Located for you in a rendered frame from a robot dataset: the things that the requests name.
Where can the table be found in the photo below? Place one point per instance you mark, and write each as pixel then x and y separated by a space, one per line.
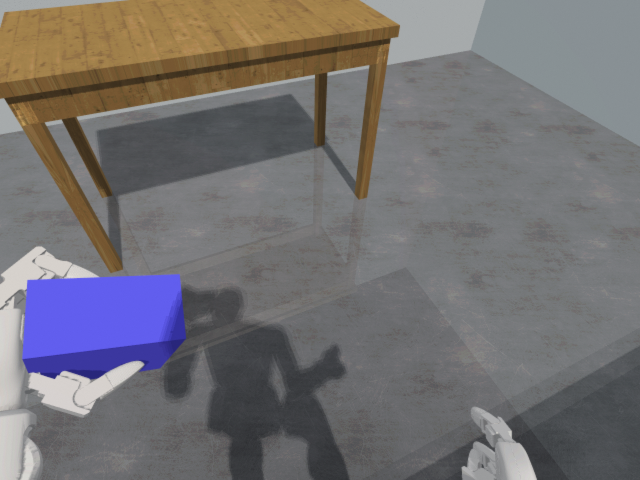
pixel 64 62

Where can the right robot hand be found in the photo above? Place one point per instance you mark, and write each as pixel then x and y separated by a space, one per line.
pixel 509 461

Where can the robot left forearm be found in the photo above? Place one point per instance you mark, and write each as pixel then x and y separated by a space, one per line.
pixel 20 457

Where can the sponge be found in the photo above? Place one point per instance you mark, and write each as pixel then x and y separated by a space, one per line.
pixel 89 326

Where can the left robot hand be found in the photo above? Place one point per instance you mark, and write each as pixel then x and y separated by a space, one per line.
pixel 68 392

